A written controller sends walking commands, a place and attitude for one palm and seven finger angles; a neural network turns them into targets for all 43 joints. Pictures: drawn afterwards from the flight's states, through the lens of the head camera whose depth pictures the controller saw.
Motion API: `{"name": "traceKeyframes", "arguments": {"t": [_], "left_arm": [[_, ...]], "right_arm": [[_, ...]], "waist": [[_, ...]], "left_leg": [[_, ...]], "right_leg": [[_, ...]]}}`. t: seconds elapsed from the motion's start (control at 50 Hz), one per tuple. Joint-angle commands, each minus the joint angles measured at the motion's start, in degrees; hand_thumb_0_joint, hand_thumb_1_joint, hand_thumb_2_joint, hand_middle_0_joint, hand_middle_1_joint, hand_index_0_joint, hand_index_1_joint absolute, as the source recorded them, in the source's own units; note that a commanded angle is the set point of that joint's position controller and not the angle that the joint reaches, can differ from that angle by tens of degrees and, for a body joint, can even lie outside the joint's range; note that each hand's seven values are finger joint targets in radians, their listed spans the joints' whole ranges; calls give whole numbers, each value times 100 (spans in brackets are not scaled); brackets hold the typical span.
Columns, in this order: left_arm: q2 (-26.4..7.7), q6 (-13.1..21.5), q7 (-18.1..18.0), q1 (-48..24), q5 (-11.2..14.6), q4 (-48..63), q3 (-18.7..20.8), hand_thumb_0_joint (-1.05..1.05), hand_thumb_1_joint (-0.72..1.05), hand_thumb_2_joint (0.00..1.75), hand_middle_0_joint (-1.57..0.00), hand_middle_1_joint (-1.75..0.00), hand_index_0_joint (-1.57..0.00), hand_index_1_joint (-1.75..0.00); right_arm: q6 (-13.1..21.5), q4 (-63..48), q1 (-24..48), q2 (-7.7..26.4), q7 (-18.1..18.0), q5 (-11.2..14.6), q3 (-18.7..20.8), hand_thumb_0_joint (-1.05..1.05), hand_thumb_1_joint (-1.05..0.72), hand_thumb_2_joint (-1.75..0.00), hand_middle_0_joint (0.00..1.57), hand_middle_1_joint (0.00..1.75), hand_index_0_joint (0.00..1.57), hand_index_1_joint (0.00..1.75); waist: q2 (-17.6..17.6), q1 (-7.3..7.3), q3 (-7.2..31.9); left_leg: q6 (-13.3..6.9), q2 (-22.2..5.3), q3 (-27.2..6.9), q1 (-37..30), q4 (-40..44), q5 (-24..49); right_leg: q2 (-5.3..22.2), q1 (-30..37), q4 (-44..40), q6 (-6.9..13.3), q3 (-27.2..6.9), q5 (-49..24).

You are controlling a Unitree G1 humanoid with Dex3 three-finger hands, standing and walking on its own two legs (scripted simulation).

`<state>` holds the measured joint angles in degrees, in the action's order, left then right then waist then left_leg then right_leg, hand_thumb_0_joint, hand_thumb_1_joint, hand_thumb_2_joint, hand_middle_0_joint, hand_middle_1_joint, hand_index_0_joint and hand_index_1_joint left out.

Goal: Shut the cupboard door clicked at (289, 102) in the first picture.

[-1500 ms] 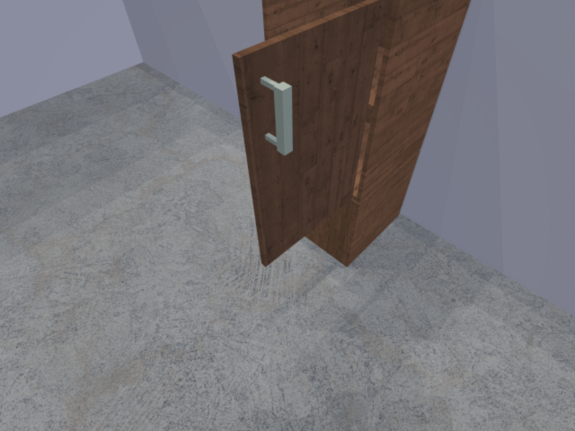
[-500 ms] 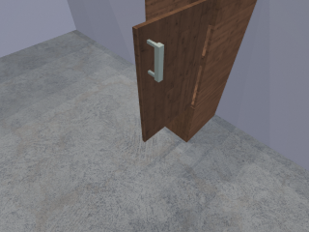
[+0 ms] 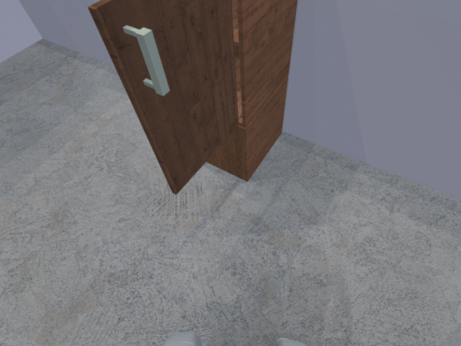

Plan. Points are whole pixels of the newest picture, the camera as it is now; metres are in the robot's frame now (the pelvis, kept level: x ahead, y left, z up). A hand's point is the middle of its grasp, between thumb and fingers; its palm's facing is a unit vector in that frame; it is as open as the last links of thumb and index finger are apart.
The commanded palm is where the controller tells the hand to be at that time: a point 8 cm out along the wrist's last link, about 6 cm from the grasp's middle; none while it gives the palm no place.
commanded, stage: walk around to get in front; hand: left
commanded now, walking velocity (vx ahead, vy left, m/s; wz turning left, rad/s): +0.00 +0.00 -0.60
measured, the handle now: (146, 61) +0.59 +0.21 +0.15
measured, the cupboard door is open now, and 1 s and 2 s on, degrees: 88 88 88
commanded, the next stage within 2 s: none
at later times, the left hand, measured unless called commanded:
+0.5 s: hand out of the picture +0.09 +0.22 -0.16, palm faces -0.17 -0.96 -0.24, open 7.4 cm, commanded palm none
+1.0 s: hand (187, 300) +0.21 +0.12 -0.15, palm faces -0.57 -0.78 -0.26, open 7.4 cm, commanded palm none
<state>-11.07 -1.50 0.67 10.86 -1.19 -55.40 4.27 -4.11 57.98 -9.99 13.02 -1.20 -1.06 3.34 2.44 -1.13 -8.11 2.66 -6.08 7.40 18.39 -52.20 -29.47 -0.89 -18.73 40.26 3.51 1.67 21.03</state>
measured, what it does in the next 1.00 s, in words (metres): steps on the spot, turning right: left foot, then right foot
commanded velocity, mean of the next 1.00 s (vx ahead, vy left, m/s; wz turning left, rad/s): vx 0.00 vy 0.00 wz -0.60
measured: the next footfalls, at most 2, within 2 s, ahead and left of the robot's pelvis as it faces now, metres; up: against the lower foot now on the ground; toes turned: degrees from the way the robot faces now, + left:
left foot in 0.50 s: +0.06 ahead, +0.16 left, +0.00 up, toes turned -19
right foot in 0.82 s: +0.00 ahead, -0.12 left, +0.00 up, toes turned -32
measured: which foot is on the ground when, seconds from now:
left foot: up 0.00-0.48, down 0.50-0.82, up 0.84-1.00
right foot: down 0.00-0.50, up 0.52-0.80, down 0.82-1.00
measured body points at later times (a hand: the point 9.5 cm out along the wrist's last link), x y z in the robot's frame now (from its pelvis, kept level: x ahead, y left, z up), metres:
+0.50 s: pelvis +0.00 +0.03 +0.01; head +0.06 +0.03 +0.46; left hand +0.10 +0.27 -0.14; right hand +0.08 -0.25 -0.11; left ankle +0.02 +0.17 -0.72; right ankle +0.01 -0.08 -0.72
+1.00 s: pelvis +0.00 +0.01 +0.01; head +0.06 -0.03 +0.46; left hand +0.24 +0.16 -0.13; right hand -0.10 -0.25 -0.13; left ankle +0.06 +0.15 -0.66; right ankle -0.04 -0.10 -0.72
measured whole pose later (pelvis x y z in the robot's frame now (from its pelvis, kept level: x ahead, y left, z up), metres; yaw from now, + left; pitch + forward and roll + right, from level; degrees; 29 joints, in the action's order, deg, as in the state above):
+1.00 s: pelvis +0.00 +0.01 +0.01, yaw -35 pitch +1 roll +0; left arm -13.5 -2.1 0.1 6.7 -1.2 -51.1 3.6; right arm -3.7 52.4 -9.8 15.1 -1.0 -0.6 3.3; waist -0.1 1.3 -8.6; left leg 4.2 -4.4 2.4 25.9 -60.5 -27.1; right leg -1.3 -18.6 31.9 0.7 -3.0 13.9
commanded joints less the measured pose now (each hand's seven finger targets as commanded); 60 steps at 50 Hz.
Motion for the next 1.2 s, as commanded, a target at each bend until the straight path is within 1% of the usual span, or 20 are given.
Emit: {"name": "traceKeyframes", "arguments": {"t": [0.0, 0.1, 0.32, 0.42, 0.44, 0.48, 0.5, 0.52, 0.58, 0.68, 0.76, 0.78, 0.8, 0.82, 0.88, 1.06, 1.08, 1.12, 1.16, 1.18], "left_arm": [[-1232, 70, -259, 323, -16, 340, 307, 0, 90, 90, -20, -30, -20, -30], [-1075, 144, -261, 551, 5, 305, 273, 0, 90, 90, -20, -30, -20, -30], [-1224, 55, -196, 645, -59, 350, 356, 0, 90, 90, -20, -30, -20, -30], [-1218, -5, -183, 82, -18, 491, 347, 0, 90, 90, -20, -30, -20, -30], [-1044, -15, -168, 7, 31, 564, 298, 0, 90, 90, -20, -30, -20, -30], [-787, -3, -60, -81, 48, 760, 211, 0, 90, 90, -20, -30, -20, -30], [-972, -33, -16, -242, -9, 824, 263, 0, 90, 90, -20, -30, -20, -30], [-894, -20, 52, -6, -44, 858, 313, 0, 90, 90, -20, -30, -20, -30], [-767, -101, 135, -138, -35, 699, 281, 0, 90, 90, -20, -30, -20, -30], [-607, -30, 185, -639, -6, 895, 101, 0, 90, 90, -20, -30, -20, -30], [-776, 10, 181, -16, 21, 708, 153, 0, 90, 90, -20, -30, -20, -30], [-1147, 68, 134, 492, -6, 570, 218, 0, 90, 90, -20, -30, -20, -30], [-1890, 132, 13, 939, -72, 452, 390, 0, 90, 90, -20, -30, -20, -30], [-2029, 117, -93, 1155, 32, 349, 408, 0, 90, 90, -20, -30, -20, -30], [-1495, 15, -194, -68, -29, 701, 294, 0, 90, 90, -20, -30, -20, -30], [-1398, -39, -101, -498, -32, 831, 255, 0, 90, 90, -20, -30, -20, -30], [-1251, -60, -96, -582, -5, 846, 227, 0, 90, 90, -20, -30, -20, -30], [-656, -115, -4, -471, 98, 1073, 112, 0, 90, 90, -20, -30, -20, -30], [-906, -92, 76, -513, 0, 1064, 202, 0, 90, 90, -20, -30, -20, -30], [-846, -101, 100, -485, -57, 946, 230, 0, 90, 90, -20, -30, -20, -30]], "right_arm": [[187, -691, 468, 500, -31, 38, 183, 0, -90, -90, 20, 30, 20, 30], [166, -632, 403, 342, -44, 37, 148, 0, -90, -90, 20, 30, 20, 30], [252, -961, 826, 393, -98, 93, 126, 0, -90, -90, 20, 30, 20, 30], [352, -802, 54, 455, -141, 136, 126, 0, -90, -90, 20, 30, 20, 30], [403, -732, -202, 664, -181, 117, 158, 0, -90, -90, 20, 30, 20, 30], [423, -915, -175, 1428, -223, 1, 288, 0, -90, -90, 20, 30, 20, 30], [399, -1019, -15, 1326, -244, -68, 215, 0, -90, -90, 20, 30, 20, 30], [422, -1169, 251, 1208, -221, -113, 171, 0, -90, -90, 20, 30, 20, 30], [446, -1116, 253, 868, -226, -101, 75, 0, -90, -90, 20, 30, 20, 30], [432, -857, -610, 1079, -179, -102, 199, 0, -90, -90, 20, 30, 20, 30], [387, -925, -343, 1238, -100, -44, 245, 0, -90, -90, 20, 30, 20, 30], [380, -1025, -267, 1120, -46, 23, 243, 0, -90, -90, 20, 30, 20, 30], [380, -1299, -15, 557, -26, 90, 115, 0, -90, -90, 20, 30, 20, 30], [299, -1359, 198, 700, -91, 87, 80, 0, -90, -90, 20, 30, 20, 30], [265, -1115, 65, 664, -44, 71, 98, 0, -90, -90, 20, 30, 20, 30], [321, -837, -603, 467, -41, 74, 66, 0, -90, -90, 20, 30, 20, 30], [364, -774, -851, 536, -69, 74, 82, 0, -90, -90, 20, 30, 20, 30], [472, -832, -1000, 1521, -143, -77, 261, 0, -90, -90, 20, 30, 20, 30], [492, -1070, -540, 1354, -155, -114, 172, 0, -90, -90, 20, 30, 20, 30], [536, -1109, -320, 1191, -157, -128, 156, 0, -90, -90, 20, 30, 20, 30]], "waist": [[-1073, -56, 620], [-651, -68, 1259], [-1060, -196, 1065], [-1019, 214, 1319], [-584, 337, 1387], [1485, 321, 1148], [744, 288, 882], [265, 52, 847], [1057, -5, 584], [947, 381, 953], [864, -26, 1017], [130, -271, 1301], [-2030, -482, 1458], [-2061, -631, 1512], [-1497, -54, 1092], [-1157, 316, 999], [-921, 456, 1069], [1892, 474, 998], [517, 238, 859], [705, 131, 889]], "left_leg": [[57, 104, -944, 1544, -1811, 323], [177, 259, -909, 1287, -1263, 807], [104, 500, -945, 833, 314, 372], [-40, 612, -909, -846, 2494, 1255], [-143, 196, -1160, -1796, 3161, 1523], [-1111, -2236, -3304, -1876, 3915, 2131], [-1423, -2278, -3067, -1134, 3837, 2537], [-1507, -2094, -2651, -623, 3829, 2352], [-976, -1106, -1184, -1015, 3153, 4490], [-788, -1046, -596, -1800, 2573, 5468], [-465, -1057, -286, -932, 1802, 4638], [-170, -803, 2, -164, 909, 3785], [189, 192, 386, 1425, -717, -11], [129, 168, -597, 1584, -1518, -1050], [143, -71, -766, 1383, -1525, -34], [86, 460, -416, -428, 1625, 1005], [52, 385, -498, -1121, 2401, 1431], [-821, -2040, -3194, -1530, 4024, 1089], [-1299, -2162, -2727, -565, 3950, 1705], [-1180, -1850, -2356, -621, 3740, 2490]], "right_leg": [[1656, 928, -2248, 785, -2726, -2129], [1250, 1533, -1985, 545, -2160, -3107], [1209, 1310, -2006, 821, -2920, -2867], [779, 425, -1576, 346, -2917, -2466], [377, -390, -1236, 63, -2544, -1635], [-334, -1630, 1101, -553, -714, 1457], [-113, -1456, 1965, -614, -726, 1342], [2, -1249, 2553, -672, -541, 1011], [102, -1583, 2635, -740, -303, 560], [-4, -843, 663, -607, 379, 375], [-39, 781, -927, -377, 461, -770], [439, 1895, -1440, -165, -123, -2146], [2149, 2713, -1840, 542, -2571, -4389], [2542, 2361, -1790, 1099, -2857, -4899], [1663, 1274, -1874, 859, -2103, -2777], [1055, 18, -1738, 441, -2083, -1410], [861, -464, -1460, 203, -1997, -1091], [-411, -1774, 954, -495, -437, 1336], [124, -1326, 2554, -525, -593, 1008], [128, -1414, 2826, -567, -448, 836]]}}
